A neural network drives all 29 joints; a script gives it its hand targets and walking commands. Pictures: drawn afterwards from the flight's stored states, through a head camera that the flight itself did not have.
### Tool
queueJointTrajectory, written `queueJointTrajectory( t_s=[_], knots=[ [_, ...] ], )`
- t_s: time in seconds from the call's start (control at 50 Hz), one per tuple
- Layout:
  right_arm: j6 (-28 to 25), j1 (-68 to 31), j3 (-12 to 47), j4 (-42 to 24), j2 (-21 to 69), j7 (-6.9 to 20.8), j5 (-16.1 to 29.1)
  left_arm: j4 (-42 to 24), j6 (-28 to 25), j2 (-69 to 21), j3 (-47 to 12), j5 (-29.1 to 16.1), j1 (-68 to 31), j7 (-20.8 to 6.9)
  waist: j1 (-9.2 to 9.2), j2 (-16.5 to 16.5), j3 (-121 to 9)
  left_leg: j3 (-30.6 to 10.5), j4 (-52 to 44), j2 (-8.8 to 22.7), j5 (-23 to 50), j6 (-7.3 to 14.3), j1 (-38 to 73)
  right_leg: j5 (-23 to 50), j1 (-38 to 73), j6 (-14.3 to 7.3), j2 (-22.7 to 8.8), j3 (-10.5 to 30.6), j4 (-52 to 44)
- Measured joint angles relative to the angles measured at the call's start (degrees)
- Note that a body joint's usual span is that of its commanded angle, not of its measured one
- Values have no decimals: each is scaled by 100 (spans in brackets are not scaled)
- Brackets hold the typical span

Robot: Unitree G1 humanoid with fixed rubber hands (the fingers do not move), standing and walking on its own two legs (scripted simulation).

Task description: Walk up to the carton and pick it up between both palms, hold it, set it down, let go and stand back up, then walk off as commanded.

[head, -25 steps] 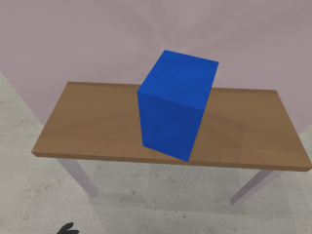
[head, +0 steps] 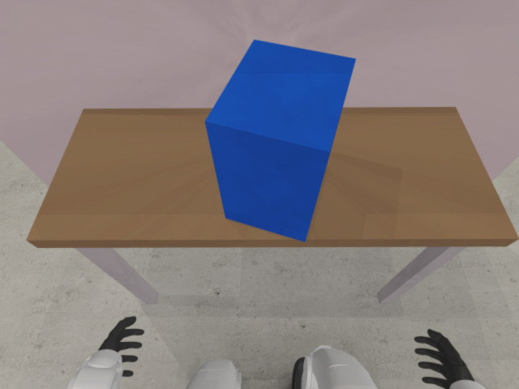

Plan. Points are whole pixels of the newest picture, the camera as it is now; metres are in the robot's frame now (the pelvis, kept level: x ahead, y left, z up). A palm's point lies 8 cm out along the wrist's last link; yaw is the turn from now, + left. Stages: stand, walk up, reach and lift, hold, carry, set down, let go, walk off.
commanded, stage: reach and lift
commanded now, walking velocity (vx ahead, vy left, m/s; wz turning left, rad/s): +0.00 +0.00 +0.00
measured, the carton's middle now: (281, 149) +0.48 +0.00 +0.03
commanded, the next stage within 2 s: none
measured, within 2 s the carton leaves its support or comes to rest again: neither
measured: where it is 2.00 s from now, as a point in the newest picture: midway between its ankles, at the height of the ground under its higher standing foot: outside the picture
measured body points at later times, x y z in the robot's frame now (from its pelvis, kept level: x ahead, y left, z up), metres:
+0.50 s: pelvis +0.03 +0.01 +0.02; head +0.06 +0.04 +0.47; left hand +0.17 +0.28 -0.08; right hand +0.14 -0.22 -0.07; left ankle -0.01 +0.14 -0.71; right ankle +0.08 -0.10 -0.71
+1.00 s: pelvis +0.05 +0.04 +0.03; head +0.06 +0.06 +0.48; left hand +0.24 +0.26 -0.04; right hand +0.18 -0.17 -0.03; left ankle -0.01 +0.14 -0.71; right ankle +0.08 -0.10 -0.71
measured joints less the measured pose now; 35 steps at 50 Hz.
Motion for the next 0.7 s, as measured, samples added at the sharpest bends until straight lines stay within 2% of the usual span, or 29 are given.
queueJointTrajectory(
  t_s=[0.12, 0.18, 0.26, 0.48, 0.7],
  knots=[
    [61, 497, 505, -1175, 291, -283, 317, -911, 71, -154, 297, 308, 62, -129, -121, -273, 108, 75, -220, -8, 22, -37, 346, -92, 213, 0, -2, 71, 18],
    [137, 784, 635, -1505, 413, -412, 361, -1032, 68, -148, 402, 381, 151, -168, -150, -394, -26, 102, -479, -23, 112, -43, 525, -55, 346, 1, -5, 93, -146],
    [268, 1132, 652, -1789, 519, -498, 370, -1010, 86, -83, 465, 323, 315, -189, -83, -452, -184, 170, -802, -20, 226, -28, 723, 43, 502, 7, 21, 149, -414],
    [187, 1701, 521, -2432, 854, -555, 275, -1135, -522, 57, 215, -171, 1056, -230, 108, -285, -259, 283, -1264, -29, 394, 93, 969, 361, 817, 113, 58, 247, -1082],
    [-79, 1717, 621, -2594, 1129, -661, 198, -1413, -1177, -1, -125, -481, 1289, -317, 84, 6, -419, 361, -1467, -67, 371, 224, 1259, 461, 1163, 251, 47, 324, -1451]
  ],
)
